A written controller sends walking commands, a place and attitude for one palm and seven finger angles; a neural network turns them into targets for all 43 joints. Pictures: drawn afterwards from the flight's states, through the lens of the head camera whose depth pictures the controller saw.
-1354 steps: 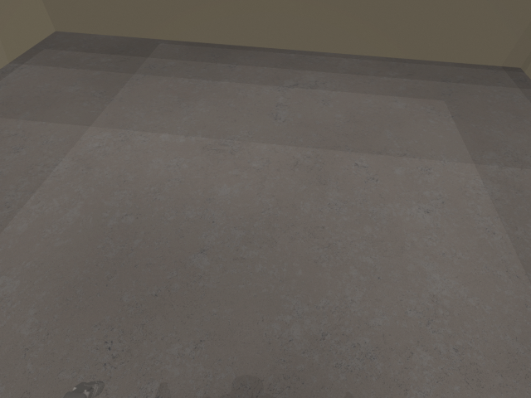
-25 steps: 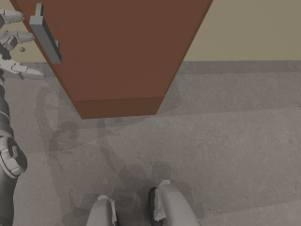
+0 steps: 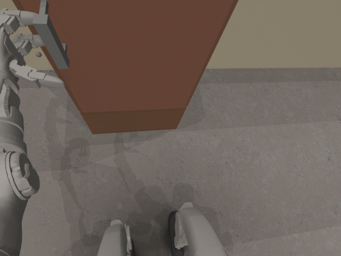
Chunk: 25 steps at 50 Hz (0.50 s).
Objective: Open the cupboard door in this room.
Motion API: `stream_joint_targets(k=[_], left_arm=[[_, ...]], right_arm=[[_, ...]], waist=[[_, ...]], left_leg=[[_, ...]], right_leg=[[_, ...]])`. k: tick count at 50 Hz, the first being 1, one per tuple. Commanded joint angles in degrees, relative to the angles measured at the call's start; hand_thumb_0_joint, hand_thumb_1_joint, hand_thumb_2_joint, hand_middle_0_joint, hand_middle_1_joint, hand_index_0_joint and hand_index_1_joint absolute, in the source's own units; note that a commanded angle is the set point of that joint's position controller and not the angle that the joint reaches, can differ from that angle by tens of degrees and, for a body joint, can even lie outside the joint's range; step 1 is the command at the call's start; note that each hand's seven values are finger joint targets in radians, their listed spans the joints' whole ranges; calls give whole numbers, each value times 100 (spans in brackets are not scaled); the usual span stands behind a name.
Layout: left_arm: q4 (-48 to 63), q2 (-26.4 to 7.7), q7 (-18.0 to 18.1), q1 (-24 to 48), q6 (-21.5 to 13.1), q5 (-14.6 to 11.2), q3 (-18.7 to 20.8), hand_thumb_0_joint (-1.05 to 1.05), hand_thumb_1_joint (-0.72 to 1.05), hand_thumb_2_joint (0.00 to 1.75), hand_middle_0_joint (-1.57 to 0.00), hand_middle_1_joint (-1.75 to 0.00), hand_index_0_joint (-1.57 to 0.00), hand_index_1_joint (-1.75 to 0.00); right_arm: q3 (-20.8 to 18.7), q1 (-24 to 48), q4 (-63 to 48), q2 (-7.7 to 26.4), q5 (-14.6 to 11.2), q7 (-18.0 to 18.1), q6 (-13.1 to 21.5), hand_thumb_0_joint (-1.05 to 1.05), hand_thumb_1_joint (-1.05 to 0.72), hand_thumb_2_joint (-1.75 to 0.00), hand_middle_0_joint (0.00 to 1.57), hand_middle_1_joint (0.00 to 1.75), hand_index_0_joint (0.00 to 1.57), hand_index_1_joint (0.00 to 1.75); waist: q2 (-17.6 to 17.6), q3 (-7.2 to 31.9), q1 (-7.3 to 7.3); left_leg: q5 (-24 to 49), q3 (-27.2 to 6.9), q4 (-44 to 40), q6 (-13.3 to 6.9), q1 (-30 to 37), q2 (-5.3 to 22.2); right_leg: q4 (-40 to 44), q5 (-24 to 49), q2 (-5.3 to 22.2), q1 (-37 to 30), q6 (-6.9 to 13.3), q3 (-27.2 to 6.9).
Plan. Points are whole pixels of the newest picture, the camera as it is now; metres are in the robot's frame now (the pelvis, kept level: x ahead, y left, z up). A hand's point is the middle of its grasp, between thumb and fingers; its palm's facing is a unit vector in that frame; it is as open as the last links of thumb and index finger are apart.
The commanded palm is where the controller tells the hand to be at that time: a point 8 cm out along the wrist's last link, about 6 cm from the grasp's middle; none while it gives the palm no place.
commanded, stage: slide the fingers in behind the handle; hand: left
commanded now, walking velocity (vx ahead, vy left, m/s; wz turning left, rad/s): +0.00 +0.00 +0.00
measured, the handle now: (54, 37) +0.58 +0.19 +0.06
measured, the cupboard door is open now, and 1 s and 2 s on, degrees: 0 0 0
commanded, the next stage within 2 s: close the thumb around the handle in 1.06 s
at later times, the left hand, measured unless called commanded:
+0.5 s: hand (56, 54) +0.54 +0.19 +0.06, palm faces +0.01 -1.00 -0.03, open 13.8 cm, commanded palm +0.52 +0.20 +0.06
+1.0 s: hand (65, 54) +0.54 +0.17 +0.06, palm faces +0.00 -1.00 -0.03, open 13.7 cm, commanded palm +0.52 +0.20 +0.06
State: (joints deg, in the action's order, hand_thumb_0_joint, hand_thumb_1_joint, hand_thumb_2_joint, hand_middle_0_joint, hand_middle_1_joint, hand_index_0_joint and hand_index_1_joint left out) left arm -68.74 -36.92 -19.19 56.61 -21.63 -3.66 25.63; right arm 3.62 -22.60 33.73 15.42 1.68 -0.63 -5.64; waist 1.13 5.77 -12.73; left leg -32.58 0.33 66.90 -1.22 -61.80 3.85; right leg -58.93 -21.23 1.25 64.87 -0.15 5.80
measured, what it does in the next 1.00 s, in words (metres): stands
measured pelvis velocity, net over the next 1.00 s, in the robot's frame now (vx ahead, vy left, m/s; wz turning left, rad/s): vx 0.00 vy -0.01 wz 0.01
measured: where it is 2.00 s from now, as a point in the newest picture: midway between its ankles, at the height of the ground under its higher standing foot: outside the picture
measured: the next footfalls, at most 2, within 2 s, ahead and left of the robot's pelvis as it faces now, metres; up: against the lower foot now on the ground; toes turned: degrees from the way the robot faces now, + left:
none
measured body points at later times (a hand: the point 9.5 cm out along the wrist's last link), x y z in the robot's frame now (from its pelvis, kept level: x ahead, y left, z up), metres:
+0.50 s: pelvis +0.00 +0.00 +0.00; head +0.17 +0.03 +0.42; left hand +0.53 +0.24 +0.06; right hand +0.00 -0.26 -0.11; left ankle -0.02 +0.10 -0.65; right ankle +0.05 -0.13 -0.65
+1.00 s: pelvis +0.00 -0.01 +0.00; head +0.17 +0.02 +0.42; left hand +0.53 +0.23 +0.06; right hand -0.01 -0.27 -0.11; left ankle -0.02 +0.10 -0.65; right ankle +0.05 -0.13 -0.65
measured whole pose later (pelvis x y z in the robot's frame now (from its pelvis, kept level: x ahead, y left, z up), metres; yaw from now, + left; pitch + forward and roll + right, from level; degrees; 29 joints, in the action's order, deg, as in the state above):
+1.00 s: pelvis +0.00 -0.01 +0.00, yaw +0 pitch +27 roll -3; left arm -69.7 -31.0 -12.9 57.7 -23.8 -2.5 23.1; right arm 3.2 -22.3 34.2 14.9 2.1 -1.3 -4.2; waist 1.7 5.9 -12.6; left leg -32.3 0.6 66.8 -0.9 -61.6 3.4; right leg -60.2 -21.7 1.5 65.4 0.2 5.2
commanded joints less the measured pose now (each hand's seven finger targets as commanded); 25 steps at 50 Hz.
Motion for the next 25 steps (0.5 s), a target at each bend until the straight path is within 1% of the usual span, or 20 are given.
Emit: stream_joint_targets(k=[1, 2, 3, 5, 6, 7, 9, 10, 12, 13, 14, 16, 17, 18, 19, 20, 21, 22, 24, 25], left_arm=[[1275, -1296, 79, 2645, -381, -91, 138, 0, -50, 30, -30, -120, -30, -120], [1436, -1163, 108, 2741, -417, -51, 23, 0, -50, 30, -30, -120, -30, -120], [1352, -935, 132, 2614, -402, -45, -100, 0, -50, 30, -30, -120, -30, -120], [1278, -889, 181, 2644, -397, -34, -158, 0, -50, 30, -30, -120, -30, -120], [1306, -847, 189, 2659, -421, -59, -154, 0, -50, 30, -30, -120, -30, -120], [1309, -943, 212, 2754, -423, -45, -91, 0, -50, 30, -30, -120, -30, -120], [1229, -702, 255, 2797, -413, -27, -274, 0, -50, 30, -30, -120, -30, -120], [1197, -676, 277, 2782, -413, -24, -277, 0, -50, 30, -30, -120, -30, -120], [1326, -658, 294, 2867, -478, 19, -331, 0, -50, 30, -30, -120, -30, -120], [1348, -413, 297, 2846, -484, 24, -514, 0, -50, 30, -30, -120, -30, -120], [1462, -314, 310, 2905, -503, 3, -565, 0, -50, 30, -30, -120, -30, -120], [1359, -253, 339, 2781, -497, -65, -535, 0, -50, 30, -30, -120, -30, -120], [1177, -312, 369, 2784, -459, -85, -447, 0, -50, 30, -30, -120, -30, -120], [1012, -302, 404, 2792, -405, -100, -427, 0, -50, 30, -30, -120, -30, -120], [958, -580, 476, 2786, -387, -74, -193, 0, -50, 30, -30, -120, -30, -120], [1015, -639, 552, 2889, -410, -9, -200, 0, -50, 30, -30, -120, -30, -120], [1339, -584, 588, 3048, -519, 74, -307, 0, -50, 30, -30, -120, -30, -120], [1346, -564, 615, 2926, -556, 164, -345, 0, -50, 30, -30, -120, -30, -120], [1176, -289, 649, 2827, -545, 170, -534, 0, -50, 30, -30, -120, -30, -120], [1213, -171, 645, 2900, -541, 115, -604, 0, -50, 30, -30, -120, -30, -120]], right_arm=[[-417, -1192, -140, 1139, 38, 87, 21, 0, -90, -90, 20, 30, 20, 30], [-430, -1213, -117, 1112, 59, 71, 26, 0, -90, -90, 20, 30, 20, 30], [-451, -1212, -106, 1092, 58, 45, 37, 0, -90, -90, 20, 30, 20, 30], [-445, -1190, -65, 1099, 61, 38, 32, 0, -90, -90, 20, 30, 20, 30], [-443, -1215, -86, 1096, 60, 42, 38, 0, -90, -90, 20, 30, 20, 30], [-444, -1196, -65, 1108, 63, 46, 35, 0, -90, -90, 20, 30, 20, 30], [-449, -1197, -40, 1075, 61, 38, 55, 0, -90, -90, 20, 30, 20, 30], [-449, -1191, -29, 1077, 70, 28, 69, 0, -90, -90, 20, 30, 20, 30], [-458, -1233, -1, 1076, 85, 20, 70, 0, -90, -90, 20, 30, 20, 30], [-469, -1226, -4, 1056, 91, 7, 71, 0, -90, -90, 20, 30, 20, 30], [-480, -1225, 15, 1047, 102, -5, 77, 0, -90, -90, 20, 30, 20, 30], [-491, -1254, 13, 1049, 97, -16, 77, 0, -90, -90, 20, 30, 20, 30], [-484, -1230, 49, 1062, 94, -13, 61, 0, -90, -90, 20, 30, 20, 30], [-466, -1212, 34, 1051, 79, -6, 61, 0, -90, -90, 20, 30, 20, 30], [-450, -1207, 18, 1065, 82, 8, 62, 0, -90, -90, 20, 30, 20, 30], [-437, -1206, -21, 1050, 91, 6, 72, 0, -90, -90, 20, 30, 20, 30], [-444, -1200, -47, 1017, 110, -9, 94, 0, -90, -90, 20, 30, 20, 30], [-458, -1209, -47, 1003, 123, -32, 95, 0, -90, -90, 20, 30, 20, 30], [-469, -1214, -22, 991, 118, -47, 79, 0, -90, -90, 20, 30, 20, 30], [-472, -1193, -31, 995, 111, -54, 84, 0, -90, -90, 20, 30, 20, 30]], waist=[[1325, 3121, -120], [1437, 3267, -119], [1406, 3200, -148], [1178, 2990, -204], [1183, 3013, -197], [1244, 3111, -187], [1112, 2961, -254], [1148, 2935, -250], [1298, 3104, -223], [1419, 3136, -242], [1435, 3224, -243], [1316, 3191, -249], [1080, 3072, -273], [998, 2884, -291], [887, 2856, -224], [888, 2836, -237], [1247, 3012, -209], [1418, 3207, -148], [1064, 2945, -265], [1033, 2954, -279]], left_leg=[[2963, -468, -788, 40, 2051, -179], [3195, -521, -794, 78, 2287, -162], [3238, -504, -772, 79, 2344, -162], [3034, -487, -782, 55, 2154, -164], [3094, -509, -769, 48, 2162, -166], [3023, -497, -765, 61, 2173, -166], [2922, -489, -777, 46, 2105, -182], [2837, -477, -781, 41, 2057, -191], [3119, -541, -776, 84, 2335, -171], [3253, -557, -778, 110, 2467, -175], [3317, -554, -750, 111, 2545, -167], [3390, -575, -744, 111, 2552, -167], [3190, -563, -760, 96, 2357, -171], [2935, -508, -776, 65, 2086, -202], [2723, -462, -766, 35, 1817, -222], [2671, -454, -786, 19, 1715, -243], [2831, -456, -757, 37, 1937, -246], [2968, -444, -732, 65, 2102, -255], [2942, -466, -741, 47, 2053, -228], [2810, -466, -778, 49, 2011, -238]], right_leg=[[323, 1491, -334, -1719, 180, -297], [313, 1547, -326, -1658, 172, -268], [351, 1549, -335, -1577, 161, -263], [390, 1485, -333, -1621, 151, -272], [349, 1539, -338, -1607, 173, -260], [349, 1496, -336, -1621, 161, -282], [374, 1441, -333, -1571, 148, -266], [390, 1402, -329, -1579, 146, -272], [341, 1479, -328, -1505, 173, -244], [345, 1478, -320, -1420, 172, -232], [349, 1523, -321, -1415, 172, -234], [343, 1579, -339, -1425, 189, -206], [366, 1544, -339, -1502, 167, -211], [392, 1484, -334, -1572, 159, -236], [368, 1445, -327, -1720, 160, -269], [358, 1467, -318, -1783, 154, -293], [297, 1529, -306, -1697, 176, -291], [285, 1571, -298, -1694, 177, -302], [337, 1552, -309, -1617, 155, -269], [356, 1491, -310, -1681, 151, -270]])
